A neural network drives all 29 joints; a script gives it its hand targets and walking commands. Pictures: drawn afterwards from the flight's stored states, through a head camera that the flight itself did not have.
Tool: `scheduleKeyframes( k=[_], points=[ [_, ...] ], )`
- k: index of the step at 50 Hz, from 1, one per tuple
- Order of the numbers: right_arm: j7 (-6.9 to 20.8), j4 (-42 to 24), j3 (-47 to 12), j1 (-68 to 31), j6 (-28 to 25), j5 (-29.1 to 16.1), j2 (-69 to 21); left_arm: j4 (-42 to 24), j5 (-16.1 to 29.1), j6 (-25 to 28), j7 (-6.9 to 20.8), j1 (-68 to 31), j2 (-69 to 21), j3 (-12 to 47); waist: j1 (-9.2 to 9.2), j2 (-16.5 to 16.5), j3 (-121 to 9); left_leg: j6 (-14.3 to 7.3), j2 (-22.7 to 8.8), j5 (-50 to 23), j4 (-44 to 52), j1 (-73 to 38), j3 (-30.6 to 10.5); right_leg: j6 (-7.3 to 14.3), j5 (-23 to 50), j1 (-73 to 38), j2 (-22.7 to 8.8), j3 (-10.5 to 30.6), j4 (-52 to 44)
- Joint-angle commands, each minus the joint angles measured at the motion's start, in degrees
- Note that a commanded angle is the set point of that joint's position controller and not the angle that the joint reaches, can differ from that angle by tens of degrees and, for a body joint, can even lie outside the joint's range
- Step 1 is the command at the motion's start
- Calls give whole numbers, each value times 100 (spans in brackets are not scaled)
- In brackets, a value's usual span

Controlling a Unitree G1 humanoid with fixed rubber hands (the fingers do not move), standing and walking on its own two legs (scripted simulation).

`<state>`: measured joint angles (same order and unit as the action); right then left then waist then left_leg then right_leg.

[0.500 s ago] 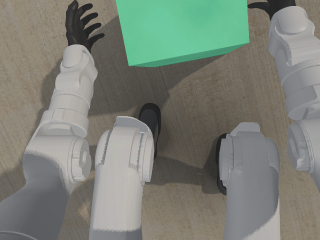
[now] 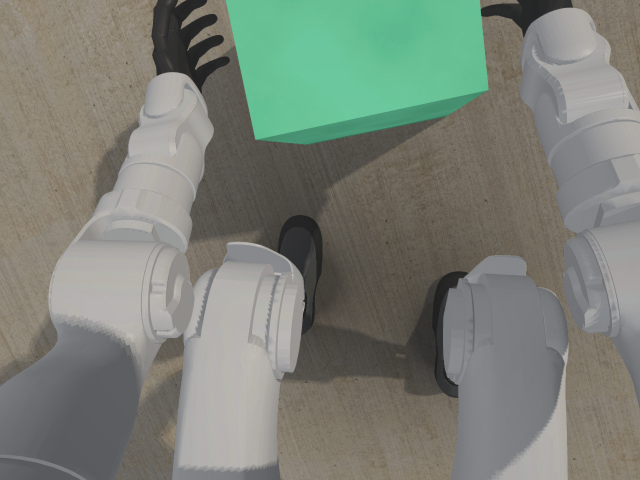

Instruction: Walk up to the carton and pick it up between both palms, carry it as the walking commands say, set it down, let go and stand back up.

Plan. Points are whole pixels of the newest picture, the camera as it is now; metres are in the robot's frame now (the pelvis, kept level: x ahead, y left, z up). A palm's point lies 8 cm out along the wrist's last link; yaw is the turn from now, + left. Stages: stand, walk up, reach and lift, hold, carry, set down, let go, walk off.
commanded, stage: reach and lift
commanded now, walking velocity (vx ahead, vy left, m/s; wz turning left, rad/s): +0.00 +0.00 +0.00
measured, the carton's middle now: (357, 37) +0.54 +0.05 -0.26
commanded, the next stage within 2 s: none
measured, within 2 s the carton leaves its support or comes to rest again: leaves its support in 0.98 s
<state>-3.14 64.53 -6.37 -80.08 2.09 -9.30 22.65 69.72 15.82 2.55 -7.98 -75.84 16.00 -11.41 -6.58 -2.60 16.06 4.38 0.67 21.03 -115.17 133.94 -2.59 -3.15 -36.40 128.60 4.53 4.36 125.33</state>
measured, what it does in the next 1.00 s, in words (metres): stands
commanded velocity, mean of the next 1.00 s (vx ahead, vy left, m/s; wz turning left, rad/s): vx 0.00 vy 0.00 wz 0.00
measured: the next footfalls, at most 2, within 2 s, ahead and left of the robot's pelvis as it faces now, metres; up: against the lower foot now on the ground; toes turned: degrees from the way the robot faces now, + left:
none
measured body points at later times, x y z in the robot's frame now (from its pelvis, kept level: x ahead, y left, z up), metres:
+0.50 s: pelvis +0.00 +0.00 +0.00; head +0.37 -0.03 +0.26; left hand +0.51 +0.19 -0.18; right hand +0.55 -0.11 -0.20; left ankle +0.17 +0.14 -0.35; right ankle +0.09 -0.13 -0.35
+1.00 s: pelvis +0.00 +0.00 +0.00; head +0.35 -0.04 +0.27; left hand +0.49 +0.20 -0.17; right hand +0.54 -0.10 -0.19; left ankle +0.17 +0.14 -0.35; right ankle +0.09 -0.13 -0.35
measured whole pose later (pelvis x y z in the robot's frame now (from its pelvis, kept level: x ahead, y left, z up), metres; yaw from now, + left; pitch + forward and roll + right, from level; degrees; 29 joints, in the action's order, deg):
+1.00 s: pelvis +0.00 +0.00 +0.00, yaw -2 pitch +37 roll +4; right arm -7.0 61.8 -0.3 -78.2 8.1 -1.0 15.2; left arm 57.9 9.8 -6.0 -8.9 -70.5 9.2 -19.4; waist -7.9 -0.8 16.4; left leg 7.8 3.4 24.7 -117.8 130.1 -4.6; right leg -3.1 -36.1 127.5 7.6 5.4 127.0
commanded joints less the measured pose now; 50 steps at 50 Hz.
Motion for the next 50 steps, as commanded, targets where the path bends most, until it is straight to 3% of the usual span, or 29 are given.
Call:
scheduleKeyframes(
  k=[1, 2, 4, 5, 7, 9, 11, 13, 14, 15, 21, 22, 24, 25, 28, 29, 32, 33, 34, 35, 40, 41, 42, 43, 45, 46, 47, 49, 50],
  points=[
    [-9, -630, 95, -1738, -241, 79, 21, -470, -137, 223, -16, -426, -557, -157, -68, 1333, -6323, -194, 87, -1366, 302, -3901, 538, 47, 1309, -2223, -246, -237, -1660],
    [-76, -897, 174, -1705, -327, 174, 188, -655, -122, 288, -45, -529, -565, -229, 213, 1408, -6357, -199, 53, -1548, 232, -3855, 434, 99, 1504, -2156, -236, -193, -1774],
    [-74, -508, -66, -1721, -283, 111, 120, -424, 35, 232, -41, -608, -622, 37, 30, 1118, -6838, -94, 121, -1488, 333, -4172, 511, 112, 1402, -2597, -203, -272, -1635],
    [-101, -1038, 260, -1997, -311, 26, 262, -504, 24, 233, -57, -416, -601, 23, 381, 1067, -6596, -160, 106, -1331, 312, -4032, 408, 47, 1354, -2235, -247, -387, -1592],
    [-98, -976, -60, -2250, -373, 10, -61, -574, -55, 290, -41, -845, -888, 17, -68, 1019, -6573, -150, 97, -1315, 318, -4032, 563, 95, 1307, -2420, -202, -236, -1722],
    [-71, -591, -185, -2076, -302, 135, -132, -525, 126, 210, -25, -993, -958, 99, 103, 1484, -6664, -113, 146, -1478, 340, -4152, 587, 41, 1514, -2682, -288, -332, -1608],
    [-61, -793, -64, -2117, -366, 181, -556, -745, -88, 341, -28, -1096, -1221, 268, 52, 1047, -6595, -159, 288, -1456, 394, -4180, 489, 198, 1341, -2287, -137, -249, -1725],
    [-29, -946, -345, -2175, -404, -44, -858, -362, -314, 332, -23, -625, -1513, 92, -278, 1244, -6811, -109, 112, -1874, 264, -4320, 550, 83, 1884, -2537, -187, -113, -1728],
    [-14, -741, -155, -2132, -387, 124, -490, -17, -260, 241, -27, -540, -1286, -179, 80, 1365, -6676, -86, 226, -1344, 232, -3892, 705, 108, 1622, -2745, -174, -236, -1731],
    [39, -905, -118, -2298, -321, 227, -1052, -617, -406, 240, 36, -850, -1746, -196, -142, 1529, -6469, -147, 267, -1330, 367, -3719, 572, 76, 1579, -2346, -123, -228, -1734],
    [581, -794, -396, -2906, -285, 362, -3289, -442, -677, -31, 605, -1447, -3826, 123, -138, 1706, -6531, -147, 441, -1366, 244, -3714, 725, 153, 1584, -2625, -62, -374, -1483],
    [565, -845, -229, -3062, -247, 501, -3163, -740, -538, -60, 645, -1755, -3772, 80, 274, 1834, -6480, -210, 506, -1111, 155, -3480, 614, 110, 1398, -2422, -43, -469, -1426],
    [649, -1100, -337, -3164, -276, 392, -3719, -1061, -597, -63, 689, -2072, -4181, 217, -82, 1318, -6769, -170, 499, -1299, 51, -3837, 836, 204, 1476, -2392, 22, -330, -1387],
    [661, -674, -296, -2572, -305, 635, -3738, -635, -642, -70, 746, -1581, -4486, 303, 210, 1610, -6698, -222, 512, -1522, 3, -3976, 664, 141, 1667, -2183, 86, -425, -1374],
    [816, -876, -169, -2958, -202, 562, -4021, -1223, -611, -219, 849, -2042, -4530, 230, -52, 1394, -6475, -168, 624, -1427, 183, -3715, 809, 173, 1509, -2163, 67, -485, -1398],
    [868, -566, -54, -2619, -130, 743, -4484, -1125, -659, -207, 929, -2305, -4641, 137, 246, 1663, -6174, -246, 565, -1271, 42, -3341, 668, 239, 1489, -2006, 132, -470, -1383],
    [855, -926, -149, -2732, -218, 636, -4554, -975, -591, -223, 942, -1930, -5035, 403, 24, 1294, -6632, -183, 621, -1398, -33, -3784, 893, 226, 1666, -2195, 145, -449, -1310],
    [878, -1038, -347, -2680, -151, 598, -4820, -1009, -625, -257, 1002, -2068, -4871, 133, -122, 1668, -6439, -194, 535, -1374, -103, -3465, 930, 189, 1689, -2254, 127, -296, -1489],
    [854, -935, -265, -2773, -115, 696, -4713, -1109, -611, -316, 1086, -2189, -5055, 221, 249, 1900, -6553, -175, 549, -1530, -153, -3067, 858, 195, 2054, -2633, 115, -406, -1411],
    [858, -683, -246, -2431, -42, 814, -5137, -1183, -643, -321, 1118, -2193, -4992, 212, -99, 1749, -6604, -164, 544, -1342, -137, -3150, 982, 116, 2039, -2754, 157, -278, -1397],
    [959, -1200, -376, -2817, 20, 729, -5312, -1120, -603, -551, 1282, -2207, -5555, 240, -113, 1659, -6501, -194, 487, -1405, -155, -3258, 1016, 114, 2157, -2664, 218, -325, -1427],
    [928, -1346, -321, -2807, -6, 675, -5460, -1519, -726, -532, 1241, -2080, -5301, 237, -416, 1701, -6791, -217, 589, -1529, -154, -3339, 1117, 123, 2188, -2851, 192, -351, -1385],
    [885, -1478, -365, -2638, 30, 699, -5394, -1870, -600, -523, 1270, -2570, -5393, 329, -30, 1651, -7216, -71, 450, -1634, -275, -3071, 1250, 189, 2781, -3565, 221, -220, -1525],
    [869, -1343, -383, -2738, 55, 620, -5566, -2512, -491, -454, 1234, -2916, -5132, 639, -302, 1654, -7514, -74, 544, -1414, -85, -3081, 1264, 136, 2471, -3551, 220, -353, -1324],
    [958, -1165, -280, -2654, 55, 668, -5706, -2022, -496, -501, 1274, -2587, -5480, 676, -148, 1502, -6896, -101, 579, -1524, 6, -3484, 1067, 234, 2051, -2710, 352, -527, -1398],
    [912, -2184, -465, -3097, 42, 510, -5648, -2718, -436, -575, 1264, -2921, -5652, 798, -27, 1431, -8147, -89, 534, -1848, -96, -4036, 1188, 187, 2630, -3600, 393, -371, -1499],
    [872, -2520, -864, -3610, 70, 277, -5768, -2956, -458, -610, 1218, -2760, -5609, 820, -431, 1678, -8796, -155, 624, -1961, -150, -4267, 1238, 63, 2730, -3997, 324, -346, -1377],
    [899, -1660, -782, -3171, 169, 530, -5700, -2539, -363, -682, 1255, -2974, -5766, 899, -67, 1873, -8107, -150, 548, -1508, -11, -3945, 1035, 100, 2101, -3329, 285, -602, -1268],
    [994, -1679, -561, -3112, 239, 531, -5696, -2756, -408, -810, 1272, -3159, -5810, 951, -102, 1372, -7854, -129, 528, -1290, 147, -4122, 1067, 168, 1751, -2945, 354, -585, -1427]
  ],
)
